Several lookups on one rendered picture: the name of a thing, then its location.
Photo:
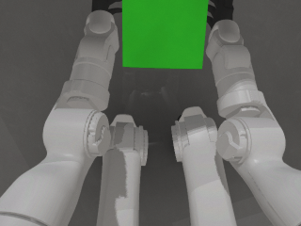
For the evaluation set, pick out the right robot hand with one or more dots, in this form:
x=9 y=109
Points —
x=223 y=10

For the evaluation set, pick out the left robot forearm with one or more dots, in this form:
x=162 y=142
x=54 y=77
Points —
x=92 y=67

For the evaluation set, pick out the robot right upper arm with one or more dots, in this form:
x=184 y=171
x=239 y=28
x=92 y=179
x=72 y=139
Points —
x=255 y=147

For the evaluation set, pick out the robot left upper arm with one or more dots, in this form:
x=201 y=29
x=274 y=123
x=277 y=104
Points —
x=47 y=194

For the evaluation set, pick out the robot thigh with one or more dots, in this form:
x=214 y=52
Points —
x=121 y=171
x=205 y=177

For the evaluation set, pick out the right robot forearm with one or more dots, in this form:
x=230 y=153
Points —
x=238 y=95

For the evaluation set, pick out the carton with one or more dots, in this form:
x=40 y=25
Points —
x=164 y=34

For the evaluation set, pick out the robot left thigh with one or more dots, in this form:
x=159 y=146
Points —
x=121 y=171

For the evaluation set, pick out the robot right thigh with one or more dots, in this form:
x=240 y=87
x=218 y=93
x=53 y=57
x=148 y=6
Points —
x=205 y=177

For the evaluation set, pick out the left robot hand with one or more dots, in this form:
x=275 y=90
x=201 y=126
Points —
x=104 y=5

